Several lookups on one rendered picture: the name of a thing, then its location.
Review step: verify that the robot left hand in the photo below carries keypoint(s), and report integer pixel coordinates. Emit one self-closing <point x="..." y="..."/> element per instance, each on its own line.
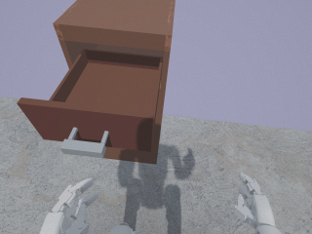
<point x="68" y="208"/>

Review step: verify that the drawer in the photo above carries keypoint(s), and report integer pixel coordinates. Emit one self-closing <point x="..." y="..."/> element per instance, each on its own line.
<point x="102" y="91"/>

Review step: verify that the cabinet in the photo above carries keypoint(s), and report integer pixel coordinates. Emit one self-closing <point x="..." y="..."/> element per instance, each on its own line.
<point x="140" y="27"/>

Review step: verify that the handle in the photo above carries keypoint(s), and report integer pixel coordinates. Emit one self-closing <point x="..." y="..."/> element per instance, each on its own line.
<point x="84" y="148"/>

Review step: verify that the robot right hand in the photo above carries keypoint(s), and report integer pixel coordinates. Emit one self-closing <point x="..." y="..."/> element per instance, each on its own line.
<point x="258" y="211"/>

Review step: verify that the robot left shin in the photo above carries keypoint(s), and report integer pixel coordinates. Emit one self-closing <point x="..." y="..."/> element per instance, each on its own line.
<point x="124" y="223"/>

